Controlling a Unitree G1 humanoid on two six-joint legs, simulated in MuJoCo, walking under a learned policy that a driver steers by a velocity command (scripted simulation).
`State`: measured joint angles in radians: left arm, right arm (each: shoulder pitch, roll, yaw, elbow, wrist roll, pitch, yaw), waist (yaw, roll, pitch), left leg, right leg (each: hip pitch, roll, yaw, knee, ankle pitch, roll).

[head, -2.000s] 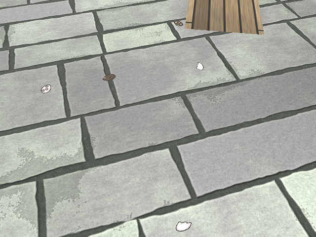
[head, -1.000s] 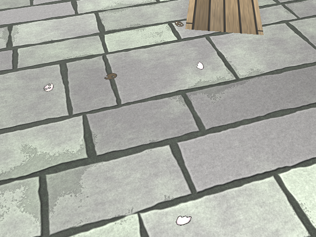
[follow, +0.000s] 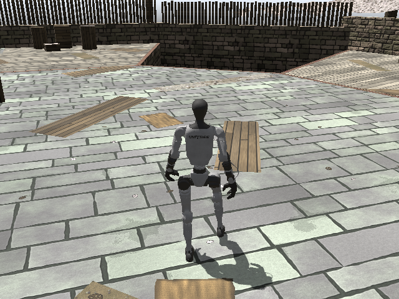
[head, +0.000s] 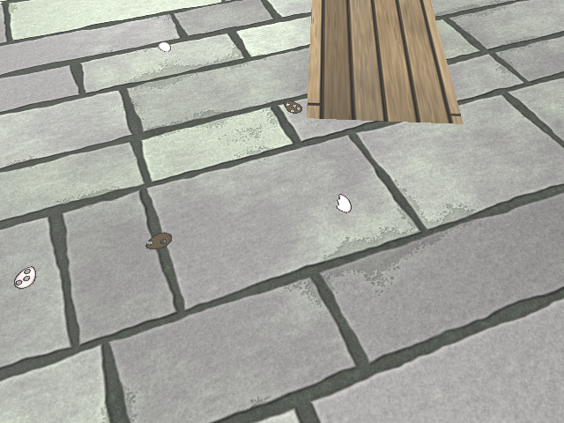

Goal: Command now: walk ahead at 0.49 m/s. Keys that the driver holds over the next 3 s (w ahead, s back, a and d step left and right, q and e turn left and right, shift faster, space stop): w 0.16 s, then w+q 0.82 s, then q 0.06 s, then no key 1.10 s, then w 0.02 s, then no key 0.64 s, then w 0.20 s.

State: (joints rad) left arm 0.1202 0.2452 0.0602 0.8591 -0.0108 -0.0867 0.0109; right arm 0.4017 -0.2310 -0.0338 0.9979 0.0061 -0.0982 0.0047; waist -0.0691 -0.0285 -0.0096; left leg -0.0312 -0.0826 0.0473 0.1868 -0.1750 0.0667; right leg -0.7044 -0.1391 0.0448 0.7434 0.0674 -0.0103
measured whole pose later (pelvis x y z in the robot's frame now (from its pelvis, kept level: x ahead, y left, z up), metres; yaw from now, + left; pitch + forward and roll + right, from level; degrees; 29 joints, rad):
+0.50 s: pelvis +0.28 -0.08 +0.00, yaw +8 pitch +0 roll -2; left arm 0.33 0.23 0.07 0.95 0.02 -0.12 0.00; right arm 0.20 -0.27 -0.08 0.89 0.03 -0.04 0.00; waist 0.04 0.05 0.01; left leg -0.70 0.10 -0.10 0.98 -0.07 0.04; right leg -0.06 0.04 -0.19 0.24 -0.19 -0.05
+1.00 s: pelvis +0.53 +0.04 +0.00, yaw +25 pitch +2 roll +0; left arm 0.09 0.28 0.07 0.77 0.01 -0.12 0.01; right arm 0.30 -0.25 -0.08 0.79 0.01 -0.06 0.02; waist -0.03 -0.03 0.04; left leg -0.23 -0.12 -0.04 0.37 -0.16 0.11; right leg -0.62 -0.11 0.07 1.03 -0.27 0.03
